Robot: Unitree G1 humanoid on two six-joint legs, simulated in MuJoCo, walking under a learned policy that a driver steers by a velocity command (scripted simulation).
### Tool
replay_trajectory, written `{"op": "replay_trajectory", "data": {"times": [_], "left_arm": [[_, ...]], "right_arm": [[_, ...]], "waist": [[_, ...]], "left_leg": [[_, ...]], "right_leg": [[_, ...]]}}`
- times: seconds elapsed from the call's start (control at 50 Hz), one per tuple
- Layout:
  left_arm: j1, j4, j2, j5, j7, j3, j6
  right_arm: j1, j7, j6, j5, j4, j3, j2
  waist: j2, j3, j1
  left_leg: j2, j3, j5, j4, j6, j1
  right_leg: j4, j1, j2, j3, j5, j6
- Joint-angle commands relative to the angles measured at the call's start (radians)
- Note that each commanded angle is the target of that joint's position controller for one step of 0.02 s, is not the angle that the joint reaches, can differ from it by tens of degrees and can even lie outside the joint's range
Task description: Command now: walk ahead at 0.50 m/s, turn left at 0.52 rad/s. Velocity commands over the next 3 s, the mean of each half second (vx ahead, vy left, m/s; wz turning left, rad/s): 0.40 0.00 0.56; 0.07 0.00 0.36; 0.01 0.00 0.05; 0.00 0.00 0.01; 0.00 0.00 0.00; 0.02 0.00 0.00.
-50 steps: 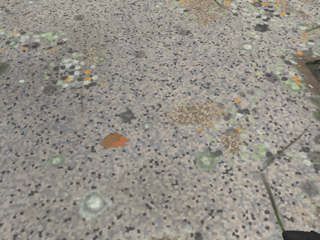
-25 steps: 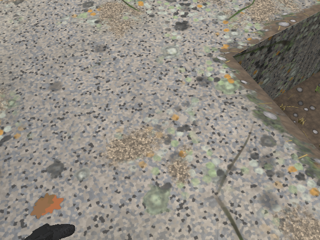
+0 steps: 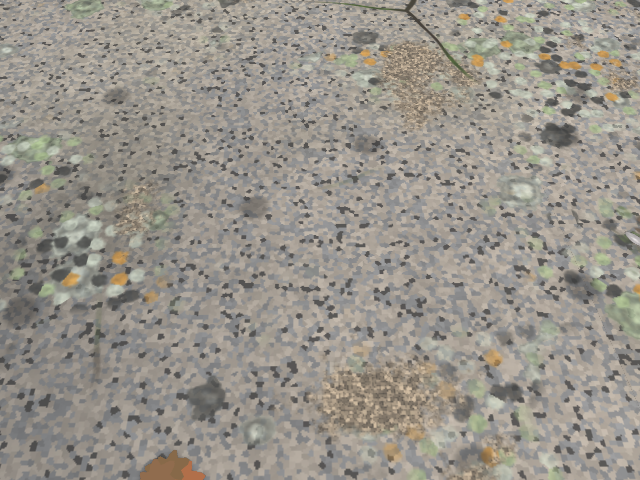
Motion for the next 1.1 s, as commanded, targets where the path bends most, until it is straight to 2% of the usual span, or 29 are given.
{"op": "replay_trajectory", "data": {"times": [0.02, 0.04, 0.06, 0.08, 0.12, 0.22, 0.3, 0.34, 0.38, 0.4, 0.42, 0.44, 0.46, 0.48, 0.5, 0.52, 0.56, 0.68, 0.76, 0.8, 0.82, 0.84, 0.86, 0.88, 0.9, 0.96, 1.02, 1.06, 1.1], "left_arm": [[-0.095, -0.155, 0.136, -0.044, -0.026, 0.010, -0.088], [-0.120, -0.162, 0.125, -0.034, -0.022, 0.004, -0.101], [-0.129, -0.155, 0.130, -0.006, -0.014, 0.010, -0.101], [-0.110, -0.153, 0.137, 0.005, -0.013, 0.017, -0.092], [-0.084, -0.154, 0.119, 0.013, -0.014, 0.017, -0.068], [-0.230, -0.193, 0.055, 0.017, -0.015, -0.009, -0.052], [-0.331, -0.224, 0.073, 0.006, -0.029, -0.004, -0.064], [-0.315, -0.222, 0.100, 0.007, -0.035, 0.009, -0.069], [-0.237, -0.202, 0.119, 0.011, -0.035, 0.022, -0.076], [-0.172, -0.192, 0.140, 0.024, -0.029, 0.030, -0.081], [-0.064, -0.190, 0.201, 0.043, -0.019, 0.040, -0.079], [-0.039, -0.177, 0.224, 0.046, -0.022, 0.042, -0.058], [-0.068, -0.190, 0.173, 0.013, -0.023, 0.038, -0.038], [-0.108, -0.212, 0.108, 0.012, -0.013, 0.020, -0.024], [-0.161, -0.212, 0.085, 0.019, -0.009, 0.008, -0.007], [-0.200, -0.211, 0.078, 0.020, -0.006, 0.003, 0.003], [-0.231, -0.195, 0.101, 0.031, -0.002, 0.010, 0.007], [-0.238, -0.156, 0.143, 0.013, 0.001, 0.028, 0.020], [-0.223, -0.124, 0.164, -0.007, -0.013, 0.030, 0.036], [-0.230, -0.105, 0.153, -0.023, -0.016, 0.022, 0.042], [-0.188, -0.080, 0.119, -0.024, -0.019, 0.009, 0.042], [-0.149, -0.078, 0.054, 0.007, -0.027, -0.013, 0.037], [-0.139, -0.097, 0.027, 0.027, -0.027, -0.024, 0.033], [-0.210, -0.100, 0.103, 0.021, -0.018, -0.006, 0.039], [-0.206, -0.094, 0.123, 0.005, -0.016, 0.005, 0.045], [-0.149, -0.048, 0.118, 0.009, -0.007, 0.014, 0.061], [-0.153, -0.036, 0.069, -0.002, -0.012, -0.006, 0.058], [-0.153, -0.028, 0.065, -0.007, -0.014, -0.011, 0.057], [-0.127, -0.012, 0.068, 0.008, -0.019, -0.017, 0.054]], "right_arm": [[0.304, -0.017, -0.016, -0.008, -0.009, -0.062, -0.195], [0.244, -0.019, -0.021, -0.004, -0.019, -0.055, -0.173], [0.178, -0.022, -0.020, -0.005, -0.033, -0.046, -0.140], [0.141, -0.027, -0.021, -0.019, -0.053, -0.036, -0.119], [0.121, -0.034, -0.021, -0.019, -0.067, -0.037, -0.122], [0.169, -0.062, -0.013, -0.005, -0.052, -0.052, -0.168], [0.241, -0.073, 0.012, -0.001, -0.024, -0.057, -0.173], [0.248, -0.081, 0.028, -0.001, -0.025, -0.056, -0.161], [0.195, -0.088, 0.037, -0.003, -0.051, -0.055, -0.147], [0.174, -0.087, 0.035, -0.005, -0.071, -0.047, -0.119], [0.181, -0.086, 0.032, -0.024, -0.104, -0.026, -0.062], [0.420, -0.077, 0.028, -0.012, -0.093, -0.011, -0.024], [0.438, -0.074, 0.037, 0.001, -0.064, -0.032, -0.144], [0.302, -0.079, 0.054, 0.006, -0.078, -0.050, -0.193], [0.234, -0.087, 0.074, 0.002, -0.092, -0.054, -0.193], [0.207, -0.092, 0.091, -0.003, -0.106, -0.058, -0.187], [0.228, -0.091, 0.109, -0.001, -0.112, -0.047, -0.125], [0.159, -0.075, 0.099, -0.018, -0.144, -0.024, -0.076], [0.125, -0.060, 0.102, -0.021, -0.152, -0.023, -0.090], [0.160, -0.053, 0.097, -0.026, -0.132, -0.025, -0.084], [0.164, -0.055, 0.094, -0.032, -0.131, -0.029, -0.104], [0.162, -0.066, 0.094, -0.040, -0.147, -0.039, -0.173], [0.086, -0.071, 0.093, -0.058, -0.176, -0.032, -0.199], [0.089, -0.066, 0.078, -0.067, -0.171, -0.024, -0.148], [0.074, -0.063, 0.062, -0.069, -0.152, -0.015, -0.127], [0.011, -0.063, 0.041, -0.045, -0.130, -0.008, -0.112], [0.003, -0.061, 0.049, -0.042, -0.108, -0.004, -0.089], [0.001, -0.061, 0.056, -0.038, -0.090, -0.001, -0.081], [0.010, -0.059, 0.057, -0.027, -0.065, 0.004, -0.065]], "waist": [[0.104, -0.300, -0.161], [0.018, -0.213, -0.120], [-0.012, -0.148, -0.079], [0.010, -0.130, -0.043], [0.021, -0.109, -0.012], [0.045, -0.056, -0.056], [0.078, -0.058, -0.098], [0.096, -0.085, -0.083], [0.117, -0.114, -0.028], [0.100, -0.165, 0.009], [-0.036, -0.306, 0.040], [-0.322, -0.466, -0.058], [-0.241, -0.457, -0.044], [-0.158, -0.322, -0.001], [-0.097, -0.241, -0.007], [-0.105, -0.170, -0.022], [-0.156, -0.107, -0.051], [-0.128, -0.187, -0.033], [-0.139, -0.162, -0.023], [-0.131, -0.153, -0.056], [-0.104, -0.145, -0.056], [0.077, -0.172, -0.020], [0.253, -0.147, 0.016], [0.194, -0.137, -0.053], [0.185, -0.124, -0.037], [0.142, -0.125, -0.008], [0.122, -0.151, -0.016], [0.123, -0.162, -0.018], [0.095, -0.156, 0.005]], "left_leg": [[0.333, -0.737, -0.156, -0.355, 0.263, 0.863], [0.292, -0.623, -0.067, -0.352, 0.229, 0.720], [0.257, -0.531, 0.049, -0.362, 0.208, 0.577], [0.233, -0.480, 0.140, -0.382, 0.205, 0.481], [0.209, -0.425, 0.233, -0.414, 0.211, 0.384], [0.114, -0.284, 0.220, -0.419, 0.144, 0.243], [0.103, -0.321, 0.264, -0.325, 0.089, 0.272], [0.115, -0.384, 0.278, -0.235, 0.062, 0.343], [0.103, -0.425, 0.303, -0.122, 0.024, 0.371], [0.052, -0.399, 0.296, -0.005, -0.017, 0.341], [-0.018, -0.317, 0.011, 0.265, -0.067, 0.210], [-0.125, -0.254, -0.620, 0.539, -0.120, -0.043], [-0.024, -0.247, -0.519, 0.659, -0.145, -0.117], [0.005, -0.203, -0.432, 0.694, -0.168, -0.162], [0.033, -0.169, -0.369, 0.673, -0.180, -0.157], [0.058, -0.159, -0.338, 0.646, -0.186, -0.134], [0.068, -0.109, -0.294, 0.549, -0.186, -0.030], [0.094, -0.076, -0.180, 0.259, -0.169, 0.096], [0.065, -0.044, -0.150, 0.068, -0.137, 0.185], [0.035, -0.013, -0.035, -0.141, -0.100, 0.309], [0.046, -0.048, 0.045, -0.241, -0.071, 0.397], [0.220, -0.266, 0.253, -0.308, -0.020, 0.496], [0.377, -0.435, 0.284, -0.326, 0.130, 0.426], [0.364, -0.426, 0.229, -0.341, 0.179, 0.361], [0.331, -0.378, 0.238, -0.338, 0.164, 0.356], [0.265, -0.270, 0.406, -0.291, 0.109, 0.354], [0.234, -0.229, 0.488, -0.254, 0.105, 0.378], [0.233, -0.243, 0.461, -0.239, 0.105, 0.395], [0.196, -0.236, 0.290, -0.237, 0.047, 0.360]], "right_leg": [[0.502, -0.736, 0.036, 0.226, 0.014, -0.037], [0.417, -0.713, -0.008, 0.219, 0.098, -0.049], [0.326, -0.652, -0.037, 0.213, 0.142, -0.042], [0.286, -0.577, -0.056, 0.220, 0.172, -0.035], [0.204, -0.526, -0.060, 0.204, 0.190, -0.007], [-0.156, -0.456, -0.006, 0.162, 0.486, 0.045], [-0.348, -0.371, 0.070, 0.161, 0.607, 0.038], [-0.398, -0.346, 0.085, 0.187, 0.569, 0.017], [-0.451, -0.264, 0.076, 0.188, 0.569, -0.020], [-0.489, -0.132, 0.029, 0.197, 0.679, -0.054], [-0.426, 0.129, -0.172, 0.361, 0.974, -0.123], [-0.396, 0.414, -0.437, 0.705, 1.126, -0.330], [-0.444, 0.354, -0.433, 0.768, 0.816, -0.332], [-0.477, 0.243, -0.355, 0.616, 0.670, -0.285], [-0.507, 0.118, -0.298, 0.508, 0.592, -0.252], [-0.536, 0.000, -0.262, 0.438, 0.557, -0.247], [-0.601, -0.160, -0.196, 0.301, 0.547, -0.237], [-0.606, -0.119, -0.243, 0.191, 0.693, -0.286], [-0.582, -0.108, -0.245, 0.179, 0.574, -0.268], [-0.517, -0.137, -0.217, 0.159, 0.494, -0.219], [-0.471, -0.188, -0.184, 0.135, 0.418, -0.156], [-0.301, -0.276, -0.097, 0.043, 0.248, -0.059], [-0.223, -0.374, 0.003, 0.021, 0.000, 0.014], [-0.097, -0.357, -0.014, 0.100, -0.053, 0.032], [-0.033, -0.373, -0.013, 0.121, -0.044, 0.033], [0.001, -0.342, -0.024, 0.145, 0.035, 0.053], [-0.141, -0.264, -0.013, 0.123, 0.096, 0.060], [-0.277, -0.206, -0.006, 0.114, 0.176, 0.055], [-0.501, -0.078, -0.006, 0.121, 0.433, 0.029]]}}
